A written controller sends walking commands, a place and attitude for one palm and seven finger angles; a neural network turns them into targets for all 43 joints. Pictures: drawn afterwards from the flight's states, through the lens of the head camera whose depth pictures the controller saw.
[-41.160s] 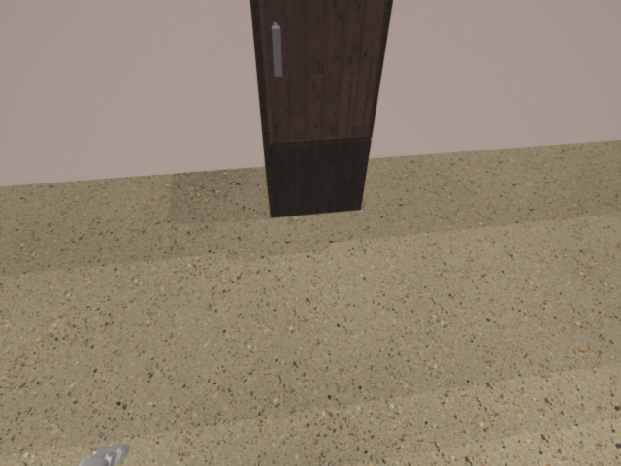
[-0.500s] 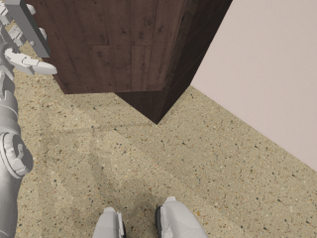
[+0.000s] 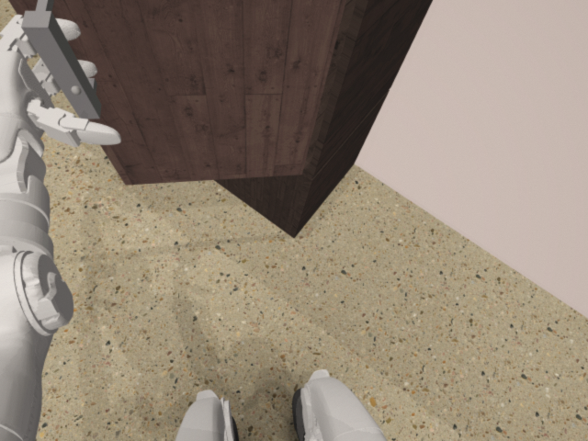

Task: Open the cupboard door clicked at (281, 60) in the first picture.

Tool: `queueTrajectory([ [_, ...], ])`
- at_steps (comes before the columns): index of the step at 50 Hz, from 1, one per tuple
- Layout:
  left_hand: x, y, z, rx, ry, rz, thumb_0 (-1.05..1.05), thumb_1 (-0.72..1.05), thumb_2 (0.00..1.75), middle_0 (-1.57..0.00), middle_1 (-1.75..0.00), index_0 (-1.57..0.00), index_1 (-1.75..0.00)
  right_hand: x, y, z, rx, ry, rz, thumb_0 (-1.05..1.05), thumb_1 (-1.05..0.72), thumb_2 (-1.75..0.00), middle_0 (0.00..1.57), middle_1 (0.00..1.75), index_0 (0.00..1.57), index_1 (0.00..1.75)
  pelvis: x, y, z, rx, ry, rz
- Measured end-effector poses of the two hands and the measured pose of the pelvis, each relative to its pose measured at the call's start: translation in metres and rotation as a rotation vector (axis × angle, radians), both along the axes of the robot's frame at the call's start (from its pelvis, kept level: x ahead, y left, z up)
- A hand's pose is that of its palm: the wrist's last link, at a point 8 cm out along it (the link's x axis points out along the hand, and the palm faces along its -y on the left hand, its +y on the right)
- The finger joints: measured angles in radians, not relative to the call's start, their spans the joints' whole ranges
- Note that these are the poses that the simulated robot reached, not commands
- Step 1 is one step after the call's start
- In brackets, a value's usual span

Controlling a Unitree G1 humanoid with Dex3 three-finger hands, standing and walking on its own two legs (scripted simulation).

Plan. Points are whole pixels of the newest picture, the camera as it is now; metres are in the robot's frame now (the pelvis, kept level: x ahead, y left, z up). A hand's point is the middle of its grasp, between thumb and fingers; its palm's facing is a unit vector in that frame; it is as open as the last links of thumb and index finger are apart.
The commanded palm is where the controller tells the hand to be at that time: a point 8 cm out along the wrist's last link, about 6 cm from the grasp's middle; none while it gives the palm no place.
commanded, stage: close the thumb around the handle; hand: left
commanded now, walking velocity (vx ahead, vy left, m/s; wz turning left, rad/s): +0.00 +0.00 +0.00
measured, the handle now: (69, 59) +0.60 +0.22 +0.08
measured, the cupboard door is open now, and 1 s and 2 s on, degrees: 44 43 68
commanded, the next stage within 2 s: pull the door open along its arc in 0.78 s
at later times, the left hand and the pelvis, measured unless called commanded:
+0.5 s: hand (80, 92) +0.55 +0.20 +0.09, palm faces +0.00 -1.00 -0.02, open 9.2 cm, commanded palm +0.53 +0.23 +0.08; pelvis +0.00 +0.00 +0.00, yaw +0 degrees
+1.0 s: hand (83, 85) +0.56 +0.20 +0.08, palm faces +0.01 -1.00 -0.02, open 6.0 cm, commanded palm +0.53 +0.24 +0.08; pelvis +0.00 +0.00 -0.01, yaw +0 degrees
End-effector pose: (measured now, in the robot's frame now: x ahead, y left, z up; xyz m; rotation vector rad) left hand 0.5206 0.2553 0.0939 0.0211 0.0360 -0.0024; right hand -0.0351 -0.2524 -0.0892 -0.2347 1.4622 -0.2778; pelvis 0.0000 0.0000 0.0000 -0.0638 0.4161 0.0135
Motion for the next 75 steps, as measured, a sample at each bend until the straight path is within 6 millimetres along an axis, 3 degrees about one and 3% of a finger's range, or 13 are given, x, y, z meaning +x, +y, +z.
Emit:
queueTrajectory([
  [8, 0.0, 0.0, -0.003, 0.0, -0.003, -0.002, -0.01, -0.49, 0.31, -0.29, -1.19, -0.3, -1.2, 0.003, -0.004, 0.0, -0.018, -0.002, 0.016, 0.0, -0.9, -0.9, 0.2, 0.3, 0.2, 0.3, -0.002, 0.002, -0.002, -0.001, 0.006, 0.004],
  [13, 0.001, 0.0, -0.007, -0.003, -0.005, 0.0, -0.01, -0.37, 0.36, -0.3, -1.21, -0.31, -1.21, 0.004, -0.004, 0.0, -0.024, -0.001, 0.017, 0.0, -0.9, -0.9, 0.2, 0.3, 0.2, 0.3, -0.002, 0.002, -0.003, -0.002, 0.011, 0.003],
  [34, 0.008, -0.003, -0.007, 0.005, 0.004, 0.012, 0.01, 0.67, 0.81, -0.38, -1.32, -0.38, -1.32, -0.003, 0.0, -0.003, -0.007, 0.027, 0.01, 0.0, -0.9, -0.9, 0.2, 0.3, 0.2, 0.3, -0.001, 0.001, -0.004, -0.002, 0.021, 0.007],
  [49, 0.014, -0.004, -0.007, 0.002, 0.007, 0.013, 0.01, 0.68, 0.81, -0.36, -1.35, -0.35, -1.35, -0.005, -0.007, -0.001, -0.021, 0.036, 0.003, 0.0, -0.9, -0.9, 0.2, 0.3, 0.2, 0.3, 0.0, -0.004, -0.005, -0.002, 0.033, 0.003],
  [56, 0.005, -0.004, -0.007, 0.003, 0.007, 0.01, 0.01, 0.69, 0.78, -0.35, -1.35, -0.34, -1.35, 0.001, -0.006, 0.001, -0.005, 0.014, -0.014, 0.0, -0.9, -0.9, 0.2, 0.3, 0.2, 0.3, 0.005, -0.003, 0.0, 0.005, 0.02, -0.012],
  [65, -0.034, -0.01, -0.008, -0.003, -0.005, -0.011, 0.0, 0.67, 0.71, -0.34, -1.33, -0.34, -1.35, 0.039, -0.005, 0.007, 0.03, -0.094, -0.016, 0.0, -0.9, -0.9, 0.2, 0.3, 0.2, 0.3, 0.019, -0.002, 0.014, 0.019, -0.028, -0.027],
  [71, -0.079, -0.024, -0.01, -0.018, -0.025, -0.038, 0.0, 0.66, 0.7, -0.33, -1.32, -0.33, -1.34, 0.088, -0.006, 0.012, 0.048, -0.239, 0.024, 0.01, -0.9, -0.9, 0.2, 0.3, 0.2, 0.3, 0.026, -0.001, 0.021, 0.027, -0.073, -0.029],
  [75, -0.11, -0.042, -0.012, -0.077, -0.045, 0.095, 0.02, 0.64, 0.72, -0.32, -1.32, -0.34, -1.31, 0.125, -0.003, 0.014, 0.073, -0.35, 0.081, 0.01, -0.9, -0.9, 0.2, 0.3, 0.2, 0.3, 0.025, 0.0, 0.023, 0.03, -0.099, -0.018],
])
